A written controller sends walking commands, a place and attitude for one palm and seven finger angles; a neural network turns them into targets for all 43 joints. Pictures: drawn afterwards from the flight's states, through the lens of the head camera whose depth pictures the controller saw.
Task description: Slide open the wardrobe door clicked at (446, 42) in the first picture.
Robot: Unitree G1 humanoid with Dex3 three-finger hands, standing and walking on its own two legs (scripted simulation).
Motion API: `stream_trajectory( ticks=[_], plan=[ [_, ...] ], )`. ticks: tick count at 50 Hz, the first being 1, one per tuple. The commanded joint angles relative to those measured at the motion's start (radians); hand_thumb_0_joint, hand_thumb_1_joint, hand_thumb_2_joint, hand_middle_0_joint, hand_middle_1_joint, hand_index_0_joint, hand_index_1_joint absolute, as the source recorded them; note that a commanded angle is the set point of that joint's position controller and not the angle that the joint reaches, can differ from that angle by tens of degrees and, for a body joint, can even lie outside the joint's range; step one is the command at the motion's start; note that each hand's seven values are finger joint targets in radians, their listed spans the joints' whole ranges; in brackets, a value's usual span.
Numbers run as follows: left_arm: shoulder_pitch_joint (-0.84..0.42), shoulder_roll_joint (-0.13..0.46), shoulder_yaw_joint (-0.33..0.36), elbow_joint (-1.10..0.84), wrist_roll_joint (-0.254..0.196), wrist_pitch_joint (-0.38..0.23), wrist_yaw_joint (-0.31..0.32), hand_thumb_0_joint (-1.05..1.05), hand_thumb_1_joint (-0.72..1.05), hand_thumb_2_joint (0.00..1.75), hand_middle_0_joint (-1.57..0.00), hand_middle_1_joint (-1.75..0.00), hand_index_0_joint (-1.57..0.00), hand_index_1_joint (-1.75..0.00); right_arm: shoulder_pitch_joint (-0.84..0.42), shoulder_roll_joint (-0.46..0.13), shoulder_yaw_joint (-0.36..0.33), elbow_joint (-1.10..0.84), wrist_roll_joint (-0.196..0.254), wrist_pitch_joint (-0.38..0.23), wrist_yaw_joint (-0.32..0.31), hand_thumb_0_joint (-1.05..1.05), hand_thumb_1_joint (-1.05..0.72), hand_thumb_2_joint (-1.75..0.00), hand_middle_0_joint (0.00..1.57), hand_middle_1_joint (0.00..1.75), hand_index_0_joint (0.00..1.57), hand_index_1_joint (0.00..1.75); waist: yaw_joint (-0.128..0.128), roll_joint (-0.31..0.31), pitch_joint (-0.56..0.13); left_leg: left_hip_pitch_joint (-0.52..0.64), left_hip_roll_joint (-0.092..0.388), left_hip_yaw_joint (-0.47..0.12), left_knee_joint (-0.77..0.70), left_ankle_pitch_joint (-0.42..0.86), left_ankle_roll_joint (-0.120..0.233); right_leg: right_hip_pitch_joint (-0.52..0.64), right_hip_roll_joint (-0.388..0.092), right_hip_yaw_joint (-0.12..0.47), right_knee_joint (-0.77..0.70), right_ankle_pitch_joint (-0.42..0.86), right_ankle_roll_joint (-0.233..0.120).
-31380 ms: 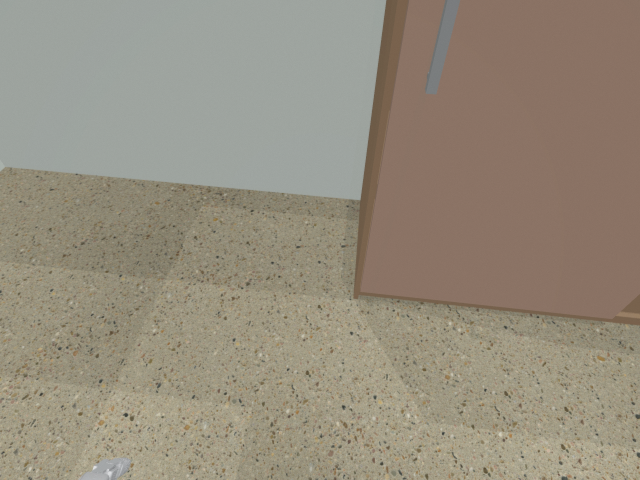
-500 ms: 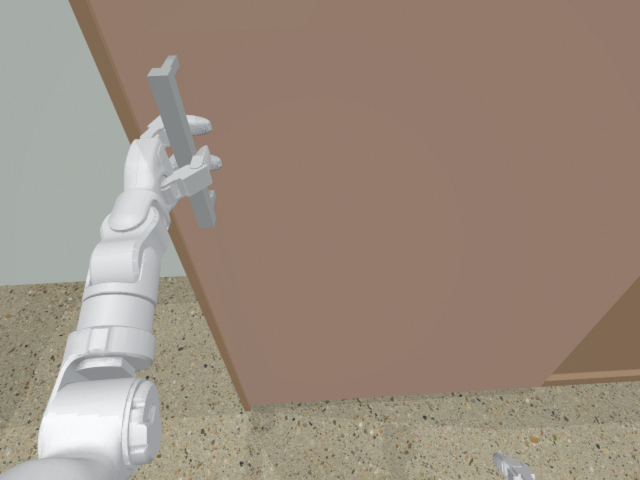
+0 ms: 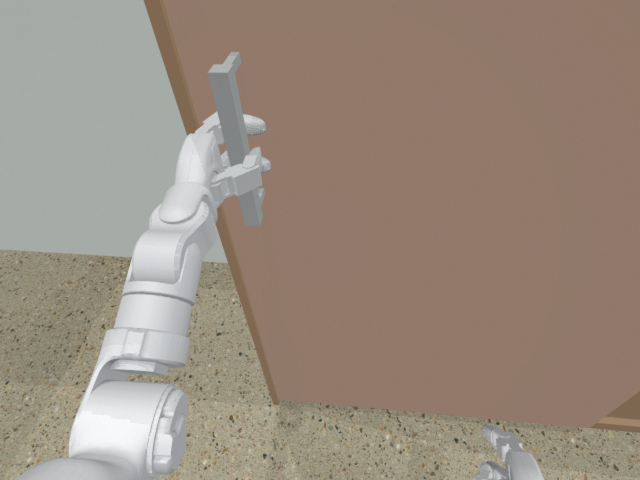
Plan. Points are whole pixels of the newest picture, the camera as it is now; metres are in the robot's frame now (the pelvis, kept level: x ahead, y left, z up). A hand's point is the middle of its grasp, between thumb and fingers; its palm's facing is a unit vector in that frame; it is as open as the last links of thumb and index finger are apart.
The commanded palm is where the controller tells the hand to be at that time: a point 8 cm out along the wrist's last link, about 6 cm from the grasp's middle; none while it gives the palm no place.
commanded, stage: tug the door sideways, standing still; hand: left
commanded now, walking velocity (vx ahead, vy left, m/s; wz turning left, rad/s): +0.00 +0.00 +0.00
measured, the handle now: (244, 147) +0.46 +0.14 +0.20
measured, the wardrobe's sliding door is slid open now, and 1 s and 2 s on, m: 0.00 0.00 0.14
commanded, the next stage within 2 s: step sideways, sliding the door along in 0.44 s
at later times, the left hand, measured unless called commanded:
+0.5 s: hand (255, 172) +0.41 +0.11 +0.21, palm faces +0.05 -1.00 -0.04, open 5.8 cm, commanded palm +0.39 +0.11 +0.21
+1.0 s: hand (262, 174) +0.42 +0.11 +0.20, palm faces +0.18 -0.98 -0.07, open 6.1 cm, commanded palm +0.40 +0.10 +0.21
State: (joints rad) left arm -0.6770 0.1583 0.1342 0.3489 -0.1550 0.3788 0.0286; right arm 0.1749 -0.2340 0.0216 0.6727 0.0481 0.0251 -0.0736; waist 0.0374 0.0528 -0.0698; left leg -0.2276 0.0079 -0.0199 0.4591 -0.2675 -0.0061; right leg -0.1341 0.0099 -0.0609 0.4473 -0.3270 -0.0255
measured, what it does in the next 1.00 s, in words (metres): shifts its weight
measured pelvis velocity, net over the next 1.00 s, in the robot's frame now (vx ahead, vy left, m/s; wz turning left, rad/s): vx -0.03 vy -0.04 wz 0.02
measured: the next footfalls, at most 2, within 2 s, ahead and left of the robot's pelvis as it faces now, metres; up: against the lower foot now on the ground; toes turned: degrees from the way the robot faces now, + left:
right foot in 1.42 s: +0.14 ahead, -0.33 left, +0.00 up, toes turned -2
left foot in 1.60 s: +0.13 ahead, -0.10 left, +0.00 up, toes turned +15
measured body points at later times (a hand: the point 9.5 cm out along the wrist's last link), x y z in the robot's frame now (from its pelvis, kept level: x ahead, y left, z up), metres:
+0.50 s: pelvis -0.04 +0.02 +0.00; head -0.03 +0.01 +0.45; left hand +0.40 +0.17 +0.21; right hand +0.08 -0.22 -0.13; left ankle -0.02 +0.13 -0.74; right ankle -0.08 -0.10 -0.74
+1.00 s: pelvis -0.03 -0.04 -0.01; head +0.03 -0.05 +0.43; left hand +0.40 +0.16 +0.20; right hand +0.09 -0.29 -0.15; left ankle -0.04 +0.08 -0.71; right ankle -0.04 -0.12 -0.74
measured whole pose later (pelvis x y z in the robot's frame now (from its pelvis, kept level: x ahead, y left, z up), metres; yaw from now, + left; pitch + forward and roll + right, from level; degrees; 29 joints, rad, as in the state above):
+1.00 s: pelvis -0.03 -0.04 -0.01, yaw +1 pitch -1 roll +0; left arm -0.82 0.24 0.09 0.49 -0.12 -0.02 0.14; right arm 0.21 -0.23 0.01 0.76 0.05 -0.04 -0.11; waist 0.04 0.02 0.16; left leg -0.39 0.04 0.03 0.89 -0.49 0.00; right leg -0.26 0.00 -0.12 0.63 -0.35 -0.07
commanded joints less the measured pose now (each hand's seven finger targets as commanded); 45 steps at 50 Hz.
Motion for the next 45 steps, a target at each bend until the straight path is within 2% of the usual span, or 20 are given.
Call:
stream_trajectory(
  ticks=[1,4,6,10,13,16,27,28,29,30,31,33,34,36,38,41,42,43,44,45],
  plan=[
    [-0.578,-0.029,-0.125,-0.19,-0.022,-0.111,-0.042,0.0,0.9,0.9,-0.45,-1.4,-0.45,-1.4,-0.057,-0.1,-0.032,-0.115,-0.009,-0.057,-0.008,0.0,-0.9,-0.9,0.2,0.3,0.2,0.3,-0.092,-0.1,-0.286,0.27,-0.013,0.009,0.048,0.498,0.057,-0.044,0.011,0.015,-0.016,0.607,0.011],
    [-0.645,-0.051,-0.157,-0.212,-0.011,-0.124,-0.048,0.0,0.9,0.9,-0.45,-1.4,-0.45,-1.4,-0.04,-0.093,-0.029,-0.108,-0.01,-0.063,-0.001,0.0,-0.9,-0.9,0.2,0.3,0.2,0.3,-0.092,0.001,-0.354,0.328,-0.015,0.002,0.089,0.657,0.056,-0.061,0.009,0.016,0.018,0.694,0.006],
    [-0.653,-0.064,-0.17,-0.189,-0.014,-0.132,-0.047,0.0,0.9,0.9,-0.45,-1.4,-0.45,-1.4,-0.032,-0.098,-0.035,-0.103,-0.012,-0.066,0.002,0.0,-0.9,-0.9,0.2,0.3,0.2,0.3,-0.097,-0.056,-0.379,0.333,-0.008,-0.009,0.091,0.667,0.053,-0.056,0.012,0.009,0.021,0.685,0.01],
    [-0.708,-0.137,-0.22,-0.107,-0.026,-0.151,-0.044,0.0,0.9,0.9,-0.45,-1.4,-0.45,-1.4,-0.043,-0.089,-0.028,-0.094,-0.006,-0.089,0.005,0.0,-0.9,-0.9,0.2,0.3,0.2,0.3,-0.112,-0.087,-0.307,0.275,-0.01,-0.015,0.063,0.461,0.047,-0.104,0.018,0.006,0.0,0.538,0.008],
    [-0.751,-0.147,-0.231,-0.076,-0.019,-0.177,-0.03,0.0,0.9,0.9,-0.45,-1.4,-0.45,-1.4,-0.025,-0.09,-0.026,-0.078,-0.007,-0.104,0.009,0.0,-0.9,-0.9,0.2,0.3,0.2,0.3,-0.111,-0.011,-0.329,0.309,-0.008,-0.031,0.064,0.451,0.039,-0.141,0.019,0.004,0.001,0.475,-0.001],
    [-0.757,-0.149,-0.229,-0.028,-0.025,-0.193,-0.022,0.0,0.9,0.9,-0.45,-1.4,-0.45,-1.4,-0.005,-0.099,-0.032,-0.063,-0.009,-0.114,0.009,0.0,-0.9,-0.9,0.2,0.3,0.2,0.3,-0.113,-0.067,-0.34,0.289,-0.006,-0.036,0.059,0.429,0.037,-0.129,0.021,-0.001,-0.002,0.456,0.001],
    [-0.903,-0.152,-0.233,0.033,-0.027,-0.259,0.004,0.0,0.9,0.9,-0.45,-1.4,-0.45,-1.4,0.019,-0.102,-0.03,-0.03,0.0,-0.167,0.013,0.0,-0.9,-0.9,0.2,0.3,0.2,0.3,-0.126,0.008,-0.327,0.288,0.001,-0.053,0.038,0.316,0.02,-0.2,0.025,0.002,-0.011,0.318,-0.005],
    [-0.792,0.374,0.061,0.118,0.061,-0.37,0.054,0.0,0.9,0.9,-0.45,-1.4,-0.45,-1.4,0.041,-0.171,-0.041,-0.022,-0.011,-0.147,-0.011,0.0,-0.9,-0.9,0.2,0.3,0.2,0.3,-0.071,-0.019,-0.255,0.16,0.085,-0.065,0.043,0.251,0.073,-0.2,-0.023,0.039,-0.007,0.175,0.035],
    [-0.739,0.22,-0.044,0.155,0.07,-0.416,0.052,0.0,0.9,0.9,-0.45,-1.4,-0.45,-1.4,0.036,-0.137,-0.037,-0.02,-0.02,-0.134,-0.015,0.0,-0.9,-0.9,0.2,0.3,0.2,0.3,-0.081,-0.038,-0.234,0.137,0.086,-0.057,0.023,0.17,0.075,-0.167,-0.03,0.032,0.017,0.157,0.039],
    [-0.723,0.176,-0.066,0.154,0.058,-0.439,0.055,0.0,0.9,0.9,-0.45,-1.4,-0.45,-1.4,0.031,-0.131,-0.04,-0.03,-0.019,-0.134,-0.02,0.0,-0.9,-0.9,0.2,0.3,0.2,0.3,-0.084,-0.016,-0.235,0.143,0.111,-0.076,0.006,0.064,0.084,-0.172,-0.028,0.027,0.053,0.11,0.035],
    [-0.726,0.154,-0.093,0.119,0.051,-0.46,0.048,0.0,0.9,0.9,-0.45,-1.4,-0.45,-1.4,0.026,-0.14,-0.044,-0.043,-0.017,-0.138,-0.029,0.0,-0.9,-0.9,0.2,0.3,0.2,0.3,-0.089,0.026,-0.238,0.155,0.162,-0.161,-0.047,-0.061,0.103,-0.207,-0.012,0.013,0.131,0.043,0.031],
    [-0.768,0.14,-0.114,0.064,0.034,-0.489,0.045,0.0,0.9,0.9,-0.45,-1.4,-0.45,-1.4,-0.014,-0.13,-0.044,-0.066,-0.017,-0.133,-0.044,0.0,-0.9,-0.9,0.2,0.3,0.2,0.3,-0.094,0.114,-0.213,0.198,0.305,-0.387,-0.139,-0.193,0.19,-0.315,0.027,0.037,0.343,-0.106,0.018],
    [-0.778,0.151,-0.113,0.046,0.035,-0.492,0.047,0.0,0.9,0.9,-0.45,-1.4,-0.45,-1.4,-0.021,-0.121,-0.04,-0.069,-0.019,-0.126,-0.044,0.0,-0.9,-0.9,0.2,0.3,0.2,0.3,-0.094,0.118,-0.2,0.221,0.35,-0.449,-0.153,-0.176,0.223,-0.373,0.018,0.067,0.432,-0.166,0.008],
    [-0.805,0.208,-0.089,-0.015,0.033,-0.5,0.052,0.0,0.9,0.9,-0.45,-1.4,-0.45,-1.4,-0.015,-0.121,-0.043,-0.07,-0.018,-0.113,-0.041,0.0,-0.9,-0.9,0.2,0.3,0.2,0.3,-0.089,0.066,-0.201,0.274,0.385,-0.469,-0.112,-0.027,0.249,-0.426,-0.01,0.103,0.458,-0.211,0.0],
    [-0.788,0.243,-0.053,-0.02,0.036,-0.508,0.054,0.0,0.9,0.9,-0.45,-1.4,-0.45,-1.4,-0.023,-0.131,-0.045,-0.064,-0.018,-0.105,-0.041,0.0,-0.9,-0.9,0.2,0.3,0.2,0.3,-0.072,0.066,-0.195,0.25,0.373,-0.336,-0.038,0.178,0.226,-0.351,-0.027,0.102,0.346,-0.193,0.001],
    [-0.785,0.141,-0.137,-0.082,0.033,-0.509,0.035,0.0,0.9,0.9,-0.45,-1.4,-0.45,-1.4,-0.049,-0.121,-0.036,-0.096,0.002,-0.108,-0.038,0.0,-0.9,-0.9,0.2,0.3,0.2,0.3,-0.071,0.102,-0.219,0.082,0.254,-0.087,0.108,0.24,0.131,-0.042,-0.004,0.019,0.073,0.006,0.0],
    [-0.767,0.122,-0.152,-0.093,0.036,-0.507,0.031,0.0,0.9,0.9,-0.45,-1.4,-0.45,-1.4,-0.048,-0.115,-0.038,-0.101,0.009,-0.113,-0.038,0.0,-0.9,-0.9,0.2,0.3,0.2,0.3,-0.072,0.04,-0.228,0.005,0.2,-0.007,0.189,0.186,0.098,0.046,-0.04,0.054,0.003,0.099,-0.012],
    [-0.749,0.13,-0.148,-0.111,0.049,-0.506,0.034,0.0,0.9,0.9,-0.45,-1.4,-0.45,-1.4,-0.054,-0.1,-0.041,-0.109,0.013,-0.113,-0.038,0.0,-0.9,-0.9,0.2,0.3,0.2,0.3,-0.073,-0.128,-0.241,-0.102,0.111,0.08,0.319,0.059,0.049,0.106,-0.161,0.197,-0.076,0.147,-0.055],
    [-0.723,0.159,-0.124,-0.111,0.06,-0.505,0.041,0.0,0.9,0.9,-0.45,-1.4,-0.45,-1.4,-0.094,-0.087,-0.041,-0.115,0.008,-0.114,-0.045,0.0,-0.9,-0.9,0.2,0.3,0.2,0.3,-0.054,-0.279,-0.205,-0.242,0.026,0.072,0.469,-0.195,0.019,0.133,-0.284,0.384,-0.123,0.273,-0.132],
    [-0.726,0.13,-0.152,-0.113,0.069,-0.506,0.044,0.0,0.9,0.9,-0.45,-1.4,-0.45,-1.4,-0.103,-0.081,-0.042,-0.101,0.003,-0.123,-0.048,0.0,-0.9,-0.9,0.2,0.3,0.2,0.3,-0.034,-0.245,-0.189,-0.307,0.0,0.038,0.575,-0.311,0.015,0.153,-0.344,0.403,-0.092,0.318,-0.189]
  ],
)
